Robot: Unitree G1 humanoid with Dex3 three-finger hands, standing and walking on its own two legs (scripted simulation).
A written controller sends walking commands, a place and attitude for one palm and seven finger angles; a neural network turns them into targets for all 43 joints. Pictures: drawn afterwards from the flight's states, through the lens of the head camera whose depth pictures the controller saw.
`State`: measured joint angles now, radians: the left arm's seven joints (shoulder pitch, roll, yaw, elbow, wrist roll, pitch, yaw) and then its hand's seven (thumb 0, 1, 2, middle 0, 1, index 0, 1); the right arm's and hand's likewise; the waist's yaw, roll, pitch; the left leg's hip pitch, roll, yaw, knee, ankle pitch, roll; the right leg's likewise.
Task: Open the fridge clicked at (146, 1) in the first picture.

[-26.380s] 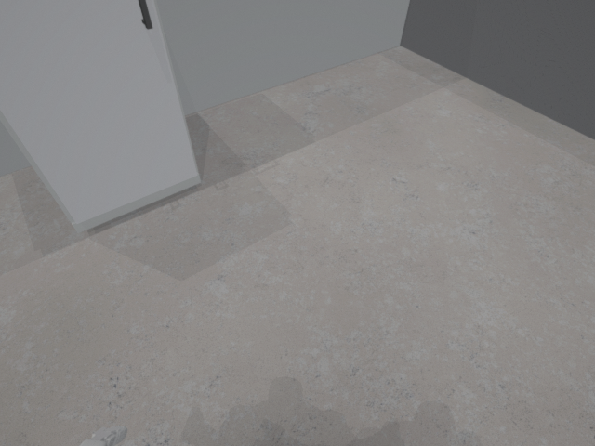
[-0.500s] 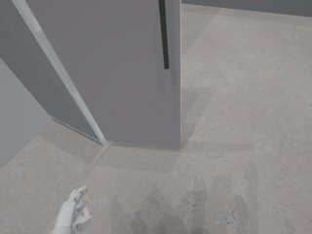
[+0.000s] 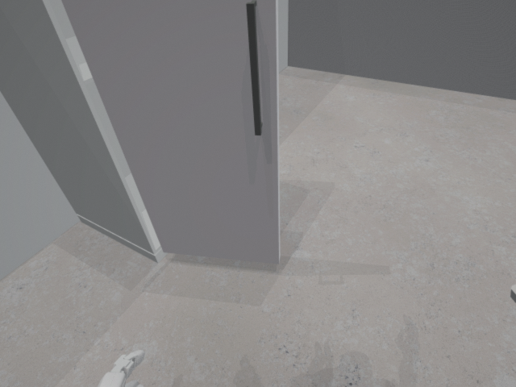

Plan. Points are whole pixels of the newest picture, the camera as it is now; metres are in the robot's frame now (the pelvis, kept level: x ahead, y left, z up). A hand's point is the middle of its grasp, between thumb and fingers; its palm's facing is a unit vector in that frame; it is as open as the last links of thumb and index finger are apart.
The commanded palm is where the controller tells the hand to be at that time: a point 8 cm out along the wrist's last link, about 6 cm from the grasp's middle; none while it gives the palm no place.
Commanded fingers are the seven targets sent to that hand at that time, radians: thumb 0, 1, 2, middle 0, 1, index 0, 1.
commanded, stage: stop stepping back and stand still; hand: right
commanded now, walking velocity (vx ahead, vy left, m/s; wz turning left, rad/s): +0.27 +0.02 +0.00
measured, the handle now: (256, 74) +0.81 +0.00 +0.18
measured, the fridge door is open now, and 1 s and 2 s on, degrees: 69 69 69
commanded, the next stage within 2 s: let the arm hang, fingers relaxed in 0.36 s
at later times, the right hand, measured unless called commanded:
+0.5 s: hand out of the picture +0.20 -0.32 +0.12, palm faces +0.43 +0.75 -0.50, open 7.4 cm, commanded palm none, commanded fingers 0.00 -0.90 -0.90 0.20 0.30 0.20 0.30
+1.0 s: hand out of the picture +0.01 -0.24 -0.16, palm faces +0.09 +0.97 -0.23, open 7.2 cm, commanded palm none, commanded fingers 0.00 -0.90 -0.90 0.20 0.30 0.20 0.30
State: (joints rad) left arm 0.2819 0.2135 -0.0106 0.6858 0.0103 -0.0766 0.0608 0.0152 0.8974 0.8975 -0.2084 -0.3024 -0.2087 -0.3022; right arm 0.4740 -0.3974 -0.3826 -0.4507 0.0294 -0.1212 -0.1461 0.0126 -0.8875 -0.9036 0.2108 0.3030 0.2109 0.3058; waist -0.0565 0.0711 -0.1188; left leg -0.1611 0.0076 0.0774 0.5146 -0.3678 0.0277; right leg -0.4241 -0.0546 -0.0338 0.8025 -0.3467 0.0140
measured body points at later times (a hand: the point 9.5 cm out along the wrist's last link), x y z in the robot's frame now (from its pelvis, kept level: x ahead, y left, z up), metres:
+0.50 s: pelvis +0.01 -0.03 -0.01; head +0.00 -0.02 +0.44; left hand +0.14 +0.21 -0.11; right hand +0.17 -0.35 +0.15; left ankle +0.02 +0.07 -0.73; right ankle +0.03 -0.14 -0.71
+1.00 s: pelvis +0.01 -0.05 +0.01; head +0.02 -0.05 +0.46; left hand +0.07 +0.18 -0.15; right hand +0.00 -0.29 -0.14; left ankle +0.01 +0.06 -0.73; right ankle +0.03 -0.14 -0.73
